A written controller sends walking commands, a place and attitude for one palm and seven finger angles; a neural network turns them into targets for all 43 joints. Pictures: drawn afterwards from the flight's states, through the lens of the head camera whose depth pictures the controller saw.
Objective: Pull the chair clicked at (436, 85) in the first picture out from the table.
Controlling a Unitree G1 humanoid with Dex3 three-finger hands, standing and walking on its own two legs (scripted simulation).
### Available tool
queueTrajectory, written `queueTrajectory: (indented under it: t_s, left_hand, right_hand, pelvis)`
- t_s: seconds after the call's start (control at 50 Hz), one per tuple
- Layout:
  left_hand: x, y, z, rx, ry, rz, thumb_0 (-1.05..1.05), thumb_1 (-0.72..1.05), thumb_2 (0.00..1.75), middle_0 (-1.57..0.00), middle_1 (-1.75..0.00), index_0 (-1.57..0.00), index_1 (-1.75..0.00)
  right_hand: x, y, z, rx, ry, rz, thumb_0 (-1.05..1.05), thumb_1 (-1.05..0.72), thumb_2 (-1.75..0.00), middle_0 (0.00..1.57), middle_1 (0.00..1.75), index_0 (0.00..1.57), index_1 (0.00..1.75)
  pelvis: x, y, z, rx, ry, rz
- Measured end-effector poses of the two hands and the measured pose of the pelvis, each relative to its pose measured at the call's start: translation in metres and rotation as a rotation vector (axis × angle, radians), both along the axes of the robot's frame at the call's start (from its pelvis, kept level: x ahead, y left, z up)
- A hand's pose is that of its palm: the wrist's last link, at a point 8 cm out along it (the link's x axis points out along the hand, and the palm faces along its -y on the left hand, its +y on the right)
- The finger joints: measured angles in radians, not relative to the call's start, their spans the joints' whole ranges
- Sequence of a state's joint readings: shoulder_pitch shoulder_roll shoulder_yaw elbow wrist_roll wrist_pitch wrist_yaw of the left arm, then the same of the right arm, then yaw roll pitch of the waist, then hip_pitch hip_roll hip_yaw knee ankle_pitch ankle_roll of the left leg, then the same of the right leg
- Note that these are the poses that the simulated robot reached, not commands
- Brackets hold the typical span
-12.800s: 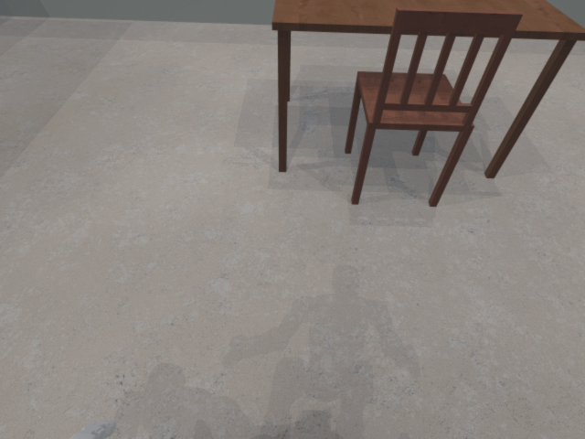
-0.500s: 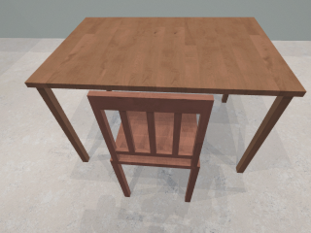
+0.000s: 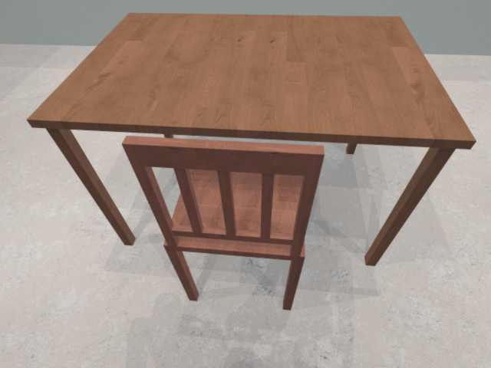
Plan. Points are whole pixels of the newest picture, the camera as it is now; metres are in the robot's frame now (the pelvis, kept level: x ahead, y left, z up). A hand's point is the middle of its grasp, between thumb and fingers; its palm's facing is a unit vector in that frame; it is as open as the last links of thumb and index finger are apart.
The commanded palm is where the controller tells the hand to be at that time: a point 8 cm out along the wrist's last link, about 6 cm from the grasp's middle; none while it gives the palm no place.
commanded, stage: come to a stop and stand still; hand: left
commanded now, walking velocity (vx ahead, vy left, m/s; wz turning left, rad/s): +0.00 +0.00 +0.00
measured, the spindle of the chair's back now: (228, 204) +0.49 +0.07 -0.10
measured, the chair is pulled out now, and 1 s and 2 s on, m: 0.00 0.00 0.00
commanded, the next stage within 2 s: look again from close up in 0.04 s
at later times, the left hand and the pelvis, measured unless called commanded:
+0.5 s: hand out of the picture +0.00 +0.17 -0.17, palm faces +0.03 -0.98 -0.20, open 7.3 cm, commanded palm none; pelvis +0.00 +0.01 +0.00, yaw +0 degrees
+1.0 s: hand out of the picture -0.01 +0.18 -0.17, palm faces +0.02 -0.98 -0.19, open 7.3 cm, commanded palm none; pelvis +0.00 +0.01 +0.00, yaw -1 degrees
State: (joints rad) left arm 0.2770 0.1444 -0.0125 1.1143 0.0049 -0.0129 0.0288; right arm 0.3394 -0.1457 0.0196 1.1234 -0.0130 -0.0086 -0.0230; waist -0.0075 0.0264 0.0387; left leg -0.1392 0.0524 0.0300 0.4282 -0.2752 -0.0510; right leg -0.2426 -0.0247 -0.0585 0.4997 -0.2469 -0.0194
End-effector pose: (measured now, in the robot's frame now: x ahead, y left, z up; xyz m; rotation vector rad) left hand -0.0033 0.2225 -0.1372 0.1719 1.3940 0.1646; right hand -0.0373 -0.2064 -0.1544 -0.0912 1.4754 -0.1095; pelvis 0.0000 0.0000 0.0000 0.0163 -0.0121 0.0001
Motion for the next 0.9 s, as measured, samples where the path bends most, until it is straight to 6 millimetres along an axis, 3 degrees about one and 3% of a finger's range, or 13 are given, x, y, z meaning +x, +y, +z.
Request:
queueTrajectory:
  t_s: [0.38,0.9]
  left_hand:
    - [-0.001,0.000,-0.003,-0.012,0.003,0.013,0.01,0.92,0.90,-0.20,-0.30,-0.20,-0.30]
    - [-0.008,0.002,-0.004,-0.025,0.012,0.011,0.01,0.92,0.90,-0.20,-0.30,-0.20,-0.30]
  right_hand:
    - [0.027,0.007,0.002,-0.006,-0.058,0.008,0.00,-0.91,-0.90,0.20,0.30,0.20,0.30]
    - [0.009,0.017,0.004,-0.002,-0.030,-0.011,0.00,-0.91,-0.90,0.20,0.30,0.20,0.30]
  pelvis:
    - [0.004,0.003,0.001,-0.002,-0.006,-0.002]
    - [0.000,0.010,0.002,-0.003,-0.012,-0.010]
